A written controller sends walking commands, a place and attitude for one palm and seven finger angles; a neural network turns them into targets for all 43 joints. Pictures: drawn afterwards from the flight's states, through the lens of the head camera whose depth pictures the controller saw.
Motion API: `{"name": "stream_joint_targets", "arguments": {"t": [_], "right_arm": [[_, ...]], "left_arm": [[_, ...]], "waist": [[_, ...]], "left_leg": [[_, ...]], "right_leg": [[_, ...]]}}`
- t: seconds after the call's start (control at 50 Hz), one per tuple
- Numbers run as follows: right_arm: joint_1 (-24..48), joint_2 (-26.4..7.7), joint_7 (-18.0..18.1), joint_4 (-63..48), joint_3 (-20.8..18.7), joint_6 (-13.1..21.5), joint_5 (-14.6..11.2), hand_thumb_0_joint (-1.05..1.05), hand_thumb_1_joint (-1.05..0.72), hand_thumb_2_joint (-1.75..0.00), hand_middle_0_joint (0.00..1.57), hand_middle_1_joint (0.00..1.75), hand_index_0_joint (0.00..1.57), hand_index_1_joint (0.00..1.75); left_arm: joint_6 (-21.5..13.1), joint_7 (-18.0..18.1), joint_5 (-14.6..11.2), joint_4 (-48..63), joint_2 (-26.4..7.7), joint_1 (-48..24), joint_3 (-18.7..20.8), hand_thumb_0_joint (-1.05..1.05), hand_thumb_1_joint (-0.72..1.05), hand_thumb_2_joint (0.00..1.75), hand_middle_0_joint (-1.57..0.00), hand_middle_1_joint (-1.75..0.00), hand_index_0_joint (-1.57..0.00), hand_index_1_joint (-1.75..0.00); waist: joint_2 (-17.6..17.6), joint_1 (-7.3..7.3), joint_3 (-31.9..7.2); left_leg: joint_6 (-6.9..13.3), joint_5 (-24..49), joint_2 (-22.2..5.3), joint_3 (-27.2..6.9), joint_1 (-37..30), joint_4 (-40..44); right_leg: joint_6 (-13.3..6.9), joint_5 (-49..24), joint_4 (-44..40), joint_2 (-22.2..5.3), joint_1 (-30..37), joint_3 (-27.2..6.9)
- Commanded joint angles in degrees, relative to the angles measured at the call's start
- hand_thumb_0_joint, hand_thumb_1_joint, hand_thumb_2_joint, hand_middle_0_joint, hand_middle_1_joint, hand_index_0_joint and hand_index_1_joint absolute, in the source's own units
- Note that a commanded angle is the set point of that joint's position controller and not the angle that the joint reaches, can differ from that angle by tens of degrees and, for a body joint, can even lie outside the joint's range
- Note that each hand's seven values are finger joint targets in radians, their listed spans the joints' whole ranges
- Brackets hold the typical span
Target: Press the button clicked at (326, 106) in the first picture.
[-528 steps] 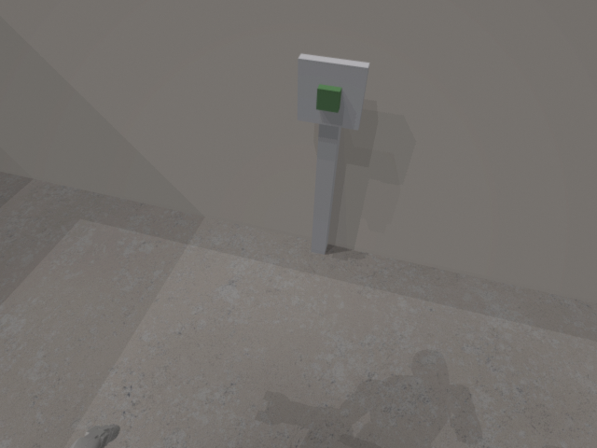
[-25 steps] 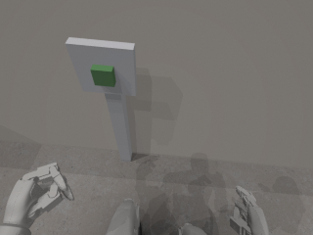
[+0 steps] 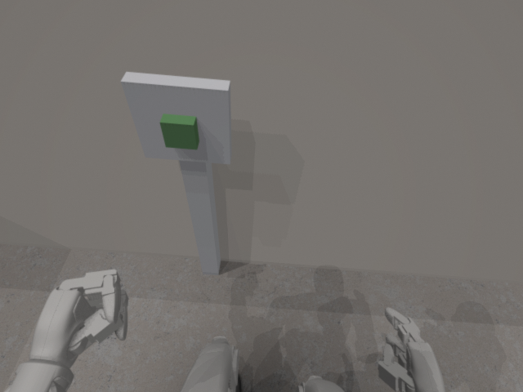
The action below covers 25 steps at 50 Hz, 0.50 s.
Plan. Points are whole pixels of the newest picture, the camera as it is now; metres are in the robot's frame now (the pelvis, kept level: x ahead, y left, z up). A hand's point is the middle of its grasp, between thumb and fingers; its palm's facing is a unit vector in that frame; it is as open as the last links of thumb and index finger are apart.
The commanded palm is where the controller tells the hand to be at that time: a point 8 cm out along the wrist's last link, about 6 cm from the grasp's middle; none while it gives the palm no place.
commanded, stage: raise the hand and make a fist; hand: left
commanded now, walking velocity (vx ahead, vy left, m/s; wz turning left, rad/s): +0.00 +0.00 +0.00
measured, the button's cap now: (181, 130) +0.54 +0.20 +0.07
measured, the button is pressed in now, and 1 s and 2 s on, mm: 0 0 0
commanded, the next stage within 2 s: aim a knuckle at the button in 0.68 s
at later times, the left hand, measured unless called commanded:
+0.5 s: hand (139, 292) +0.24 +0.19 +0.05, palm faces +0.01 -1.00 -0.05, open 3.1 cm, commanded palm +0.22 +0.24 +0.06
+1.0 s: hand (162, 263) +0.28 +0.17 +0.05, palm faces -0.02 -1.00 -0.05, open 3.1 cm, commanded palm +0.27 +0.23 +0.06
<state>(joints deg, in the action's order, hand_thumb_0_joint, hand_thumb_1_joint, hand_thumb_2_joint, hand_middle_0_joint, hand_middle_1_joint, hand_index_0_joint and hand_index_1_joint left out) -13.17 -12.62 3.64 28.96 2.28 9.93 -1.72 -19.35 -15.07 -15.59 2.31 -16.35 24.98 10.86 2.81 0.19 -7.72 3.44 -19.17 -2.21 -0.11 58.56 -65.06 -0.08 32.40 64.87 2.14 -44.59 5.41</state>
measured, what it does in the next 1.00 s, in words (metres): stands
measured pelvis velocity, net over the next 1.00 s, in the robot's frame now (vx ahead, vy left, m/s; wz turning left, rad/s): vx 0.03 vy -0.03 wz -0.01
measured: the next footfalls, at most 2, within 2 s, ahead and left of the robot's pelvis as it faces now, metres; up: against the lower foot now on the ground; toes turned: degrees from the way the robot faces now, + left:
none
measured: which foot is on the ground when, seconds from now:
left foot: down 0.00-1.00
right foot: down 0.00-1.00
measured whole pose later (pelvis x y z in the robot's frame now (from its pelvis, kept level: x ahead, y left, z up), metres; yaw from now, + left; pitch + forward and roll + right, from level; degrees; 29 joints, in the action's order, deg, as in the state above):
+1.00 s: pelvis +0.03 -0.03 +0.00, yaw -1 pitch +15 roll -4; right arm -12.8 -13.8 4.5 30.7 1.7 8.4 -1.3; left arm -20.8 -14.6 -15.7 -4.2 -15.4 14.5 9.6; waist 3.0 0.0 -8.3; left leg 1.6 -22.5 -2.3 -1.4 59.2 -66.5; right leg -2.1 35.7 65.7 3.5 -45.1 5.4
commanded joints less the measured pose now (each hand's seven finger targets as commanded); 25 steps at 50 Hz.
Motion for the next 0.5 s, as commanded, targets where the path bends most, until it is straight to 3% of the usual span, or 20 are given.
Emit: {"name": "stream_joint_targets", "arguments": {"t": [0.0, 0.08, 0.22, 0.3, 0.38, 0.48], "right_arm": [[2.6, -8.8, 1.1, -8.6, -4.1, 3.7, 0.0, 0.0, -0.9, -0.9, 0.2, 0.3, 0.2, 0.3], [2.6, -8.8, 0.8, -8.6, -3.9, 3.5, 0.1, 0.0, -0.9, -0.9, 0.2, 0.3, 0.2, 0.3], [2.5, -8.9, 1.2, -8.2, -3.8, 2.8, -0.1, 0.0, -0.9, -0.9, 0.2, 0.3, 0.2, 0.3], [2.2, -8.6, 1.3, -7.9, -4.0, 3.0, -0.1, 0.0, -0.9, -0.9, 0.2, 0.3, 0.2, 0.3], [2.2, -8.4, 1.4, -7.6, -4.0, 3.0, 0.0, 0.0, -0.9, -0.9, 0.2, 0.3, 0.2, 0.3], [1.9, -8.2, 1.3, -7.3, -4.2, 3.0, 0.0, 0.0, -0.9, -0.9, 0.2, 0.3, 0.2, 0.3]], "left_arm": [[-5.1, 0.5, -1.4, 13.5, -7.0, -4.7, 4.6, 0.0, 0.9, 0.9, -1.3, -1.5, -1.3, -1.5], [-4.9, 1.7, -0.8, 13.3, -6.7, -4.0, 4.2, 0.0, 0.9, 0.9, -1.3, -1.5, -1.3, -1.5], [-3.1, 1.8, -0.8, 10.9, -7.5, -5.3, 4.4, 0.0, 0.9, 0.9, -1.3, -1.5, -1.3, -1.5], [-4.0, 1.7, -1.4, 10.9, -7.0, -6.0, 4.5, 0.0, 0.9, 0.9, -1.3, -1.5, -1.3, -1.5], [-4.6, 1.1, -1.8, 9.5, -6.8, -5.9, 4.4, 0.0, 0.9, 0.9, -1.3, -1.5, -1.3, -1.5], [-5.3, 0.7, -1.8, 10.2, -7.2, -6.0, 4.5, 0.0, 0.9, 0.9, -1.3, -1.5, -1.3, -1.5]], "waist": [[3.8, 0.39, -8.7], [5.2, 0.12, -8.3], [2.3, 0.61, -7.3], [2.8, 0.35, -7.9], [1.1, 0.55, -8.2], [3.1, 0.19, -10.0]], "left_leg": [[-2.1, -18.8, -0.6, -9.3, -22.8, 15.5], [-2.3, -19.3, -0.7, -9.8, -23.5, 16.4], [-1.7, -16.3, -0.2, -8.0, -21.6, 15.3], [-1.7, -12.6, -0.1, -7.0, -22.5, 14.4], [-1.5, -9.6, 0.1, -5.9, -21.3, 12.6], [-1.3, -4.6, 0.2, -4.9, -22.6, 11.1]], "right_leg": [[-1.4, 2.1, -10.5, 1.0, -9.7, -0.7], [-1.5, 1.7, -10.4, 1.0, -9.6, -0.6], [-1.4, 1.2, -12.8, 1.1, -7.1, -1.3], [-1.4, -0.2, -13.2, 0.9, -6.4, -1.5], [-1.2, -0.6, -13.8, 0.8, -5.9, -2.3], [-1.3, -3.7, -13.4, 0.8, -5.2, -2.7]]}}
